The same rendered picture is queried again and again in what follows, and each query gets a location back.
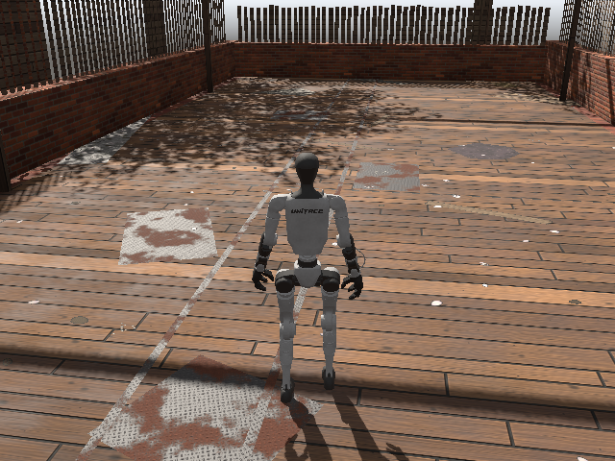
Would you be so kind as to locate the right robot forearm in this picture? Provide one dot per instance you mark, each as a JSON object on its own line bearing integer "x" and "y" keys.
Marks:
{"x": 351, "y": 259}

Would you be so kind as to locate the left robot forearm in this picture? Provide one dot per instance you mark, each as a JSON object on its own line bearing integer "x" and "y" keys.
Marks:
{"x": 263, "y": 255}

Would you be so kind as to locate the robot left hand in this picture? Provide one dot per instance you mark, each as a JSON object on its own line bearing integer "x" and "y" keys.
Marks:
{"x": 257, "y": 276}

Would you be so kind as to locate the robot right upper arm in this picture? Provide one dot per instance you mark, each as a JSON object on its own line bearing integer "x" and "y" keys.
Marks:
{"x": 341, "y": 219}

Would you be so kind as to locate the robot right hand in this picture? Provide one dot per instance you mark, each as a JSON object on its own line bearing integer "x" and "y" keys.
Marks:
{"x": 358, "y": 285}

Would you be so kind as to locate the right robot foot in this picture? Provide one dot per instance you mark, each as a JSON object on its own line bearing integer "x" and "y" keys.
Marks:
{"x": 328, "y": 381}

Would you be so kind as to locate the robot torso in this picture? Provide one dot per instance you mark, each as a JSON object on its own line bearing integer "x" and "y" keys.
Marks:
{"x": 307, "y": 222}

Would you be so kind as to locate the robot left upper arm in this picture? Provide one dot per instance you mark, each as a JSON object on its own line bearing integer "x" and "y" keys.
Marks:
{"x": 276, "y": 204}

